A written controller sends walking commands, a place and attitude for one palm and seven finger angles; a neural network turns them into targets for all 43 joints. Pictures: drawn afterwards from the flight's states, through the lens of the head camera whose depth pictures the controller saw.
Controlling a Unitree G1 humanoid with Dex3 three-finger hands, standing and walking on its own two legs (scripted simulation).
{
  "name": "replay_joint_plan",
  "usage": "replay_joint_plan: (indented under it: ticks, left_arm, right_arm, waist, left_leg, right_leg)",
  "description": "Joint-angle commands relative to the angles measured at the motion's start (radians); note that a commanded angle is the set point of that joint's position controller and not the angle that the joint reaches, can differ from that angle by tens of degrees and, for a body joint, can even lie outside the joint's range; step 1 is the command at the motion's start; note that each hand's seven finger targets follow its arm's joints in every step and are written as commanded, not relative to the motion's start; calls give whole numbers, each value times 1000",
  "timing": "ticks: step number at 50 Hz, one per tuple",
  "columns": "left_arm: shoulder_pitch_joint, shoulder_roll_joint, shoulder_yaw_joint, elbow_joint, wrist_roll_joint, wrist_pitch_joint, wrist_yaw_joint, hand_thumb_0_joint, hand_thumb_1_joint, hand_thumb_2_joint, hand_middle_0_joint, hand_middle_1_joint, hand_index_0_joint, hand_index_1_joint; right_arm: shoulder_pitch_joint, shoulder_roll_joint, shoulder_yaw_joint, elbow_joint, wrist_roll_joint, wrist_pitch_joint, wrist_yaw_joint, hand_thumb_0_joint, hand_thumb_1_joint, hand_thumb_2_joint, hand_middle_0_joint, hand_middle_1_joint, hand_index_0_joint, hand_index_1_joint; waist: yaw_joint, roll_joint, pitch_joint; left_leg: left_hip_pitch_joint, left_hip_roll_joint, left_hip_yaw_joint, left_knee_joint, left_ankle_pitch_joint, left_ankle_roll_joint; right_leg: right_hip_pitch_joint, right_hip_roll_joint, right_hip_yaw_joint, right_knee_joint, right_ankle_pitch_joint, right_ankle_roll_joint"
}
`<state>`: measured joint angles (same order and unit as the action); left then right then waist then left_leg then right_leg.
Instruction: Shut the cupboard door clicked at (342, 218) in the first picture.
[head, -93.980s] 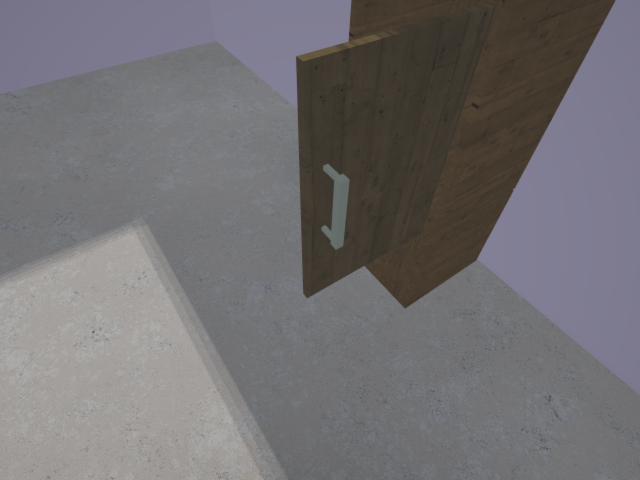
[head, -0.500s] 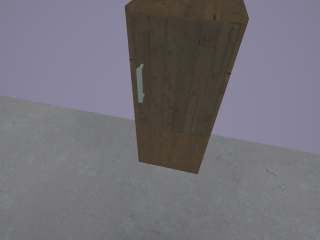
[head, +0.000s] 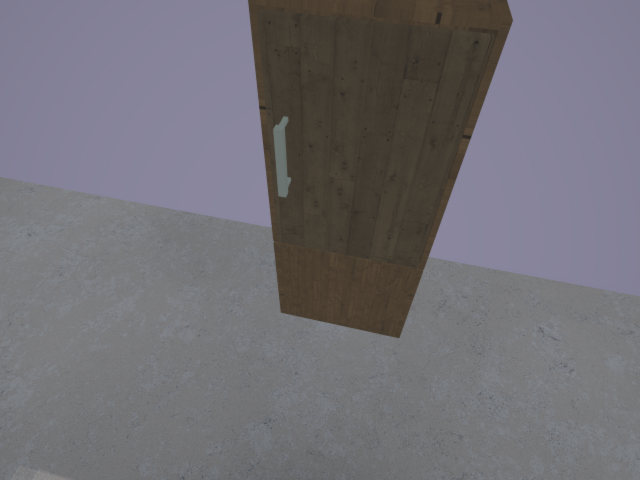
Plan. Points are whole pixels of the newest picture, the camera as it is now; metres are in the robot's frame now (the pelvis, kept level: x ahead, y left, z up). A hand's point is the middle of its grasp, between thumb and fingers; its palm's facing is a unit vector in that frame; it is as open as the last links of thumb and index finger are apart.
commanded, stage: look to check the result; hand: left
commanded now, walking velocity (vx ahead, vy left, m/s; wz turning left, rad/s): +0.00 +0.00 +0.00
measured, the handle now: (283, 158) +0.75 +0.12 -0.03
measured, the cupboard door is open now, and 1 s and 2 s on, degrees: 0 0 0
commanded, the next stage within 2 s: stand and wait in 0.14 s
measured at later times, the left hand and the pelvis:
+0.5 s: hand out of the picture -0.03 +0.15 -0.18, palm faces +0.04 -0.99 -0.16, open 7.4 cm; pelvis +0.01 -0.01 +0.00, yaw +0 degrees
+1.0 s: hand out of the picture -0.04 +0.14 -0.18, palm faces +0.05 -0.99 -0.16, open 7.4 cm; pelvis +0.02 -0.01 +0.00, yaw +0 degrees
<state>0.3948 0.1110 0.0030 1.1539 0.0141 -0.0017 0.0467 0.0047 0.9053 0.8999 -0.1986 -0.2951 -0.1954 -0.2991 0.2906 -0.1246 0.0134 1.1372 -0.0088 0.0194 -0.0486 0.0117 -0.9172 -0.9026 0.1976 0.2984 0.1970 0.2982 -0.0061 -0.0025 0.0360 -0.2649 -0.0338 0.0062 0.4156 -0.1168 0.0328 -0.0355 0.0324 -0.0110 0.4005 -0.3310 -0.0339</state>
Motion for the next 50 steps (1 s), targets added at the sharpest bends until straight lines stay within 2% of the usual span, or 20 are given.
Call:
replay_joint_plan:
  ticks: [1,6,10,11,18,20,21,28,30,31,37,40,41,44,50]
  left_arm:
    - [112,83,11,-1,-4,-3,0,0,900,900,-200,-300,-200,-300]
    - [109,85,9,-1,-4,-6,1,0,900,900,-200,-300,-200,-300]
    - [104,80,11,-1,-5,-5,0,0,900,900,-200,-300,-200,-300]
    - [106,86,11,-1,-4,-6,1,0,900,900,-200,-300,-200,-300]
    - [94,85,12,-3,-5,-6,2,0,900,900,-200,-300,-200,-300]
    - [95,82,12,-4,-5,-6,2,0,900,900,-200,-300,-200,-300]
    - [102,88,12,-4,-5,-7,2,0,900,900,-200,-300,-200,-300]
    - [98,82,12,-5,-6,-6,4,0,900,900,-200,-300,-200,-300]
    - [99,84,11,-5,-6,-6,3,0,900,900,-200,-300,-200,-300]
    - [105,90,13,-7,-5,-8,4,0,900,900,-200,-300,-200,-300]
    - [105,85,12,-6,-6,-7,5,0,900,900,-200,-300,-200,-300]
    - [103,82,11,-5,-7,-6,5,0,900,900,-200,-300,-200,-300]
    - [109,86,12,-4,-6,-7,5,0,900,900,-200,-300,-200,-300]
    - [108,78,10,-2,-7,-5,3,0,900,900,-200,-300,-200,-300]
    - [111,79,11,0,-6,-6,4,0,900,900,-200,-300,-200,-300]
  right_arm:
    - [63,-99,-19,-25,-1,-13,-1,0,-900,-900,200,300,200,300]
    - [54,-102,-18,-22,-1,-15,0,0,-900,-900,200,300,200,300]
    - [54,-97,-17,-21,-4,-17,-2,0,-900,-900,200,300,200,300]
    - [51,-102,-16,-21,-2,-17,-2,0,-900,-900,200,300,200,300]
    - [57,-99,-14,-16,-3,-20,-3,0,-900,-900,200,300,200,300]
    - [55,-98,-14,-16,-3,-20,-3,0,-900,-900,200,300,200,300]
    - [53,-103,-14,-18,-1,-19,-2,0,-900,-900,200,300,200,300]
    - [59,-96,-13,-13,-3,-19,-4,0,-900,-900,200,300,200,300]
    - [59,-95,-12,-12,-2,-19,-3,0,-900,-900,200,300,200,300]
    - [58,-99,-13,-14,0,-19,-3,0,-900,-900,200,300,200,300]
    - [60,-94,-12,-11,-1,-19,-4,0,-900,-900,200,300,200,300]
    - [63,-94,-12,-9,-2,-18,-4,0,-900,-900,200,300,200,300]
    - [57,-97,-12,-12,0,-17,-4,0,-900,-900,200,300,200,300]
    - [61,-93,-11,-10,-3,-16,-5,0,-900,-900,200,300,200,300]
    - [62,-93,-10,-10,-2,-20,-6,0,-900,-900,200,300,200,300]
  waist:
    - [5,-20,82]
    - [5,-15,79]
    - [4,12,73]
    - [6,-8,75]
    - [4,-7,65]
    - [5,-7,83]
    - [10,-26,82]
    - [5,-8,76]
    - [6,-9,92]
    - [10,-26,77]
    - [7,-20,81]
    - [6,-8,86]
    - [10,-25,88]
    - [6,-3,93]
    - [6,-8,78]
  left_leg:
    - [108,116,-123,-62,23,20]
    - [116,114,-116,-52,47,19]
    - [115,113,-117,-57,50,18]
    - [118,115,-117,-53,62,20]
    - [118,116,-113,-48,93,20]
    - [112,114,-113,-49,85,19]
    - [116,116,-109,-40,95,20]
    - [117,114,-106,-34,109,20]
    - [108,113,-105,-36,100,19]
    - [117,115,-102,-27,118,20]
    - [112,113,-99,-19,123,20]
    - [110,111,-103,-24,106,18]
    - [116,113,-102,-21,110,20]
    - [110,110,-106,-29,89,18]
    - [119,111,-107,-26,118,21]
  right_leg:
    - [-189,-107,89,-113,79,-19]
    - [-187,-112,88,-118,96,-17]
    - [-172,-113,91,-115,107,-19]
    - [-173,-111,88,-119,112,-17]
    - [-149,-115,87,-116,143,-15]
    - [-157,-116,87,-120,139,-16]
    - [-157,-115,84,-124,148,-14]
    - [-142,-118,86,-121,169,-15]
    - [-147,-118,85,-124,165,-14]
    - [-139,-118,84,-126,188,-11]
    - [-134,-122,79,-123,207,-9]
    - [-136,-119,85,-124,183,-13]
    - [-141,-118,81,-127,188,-10]
    - [-144,-118,84,-126,159,-15]
    - [-130,-118,81,-119,189,-14]
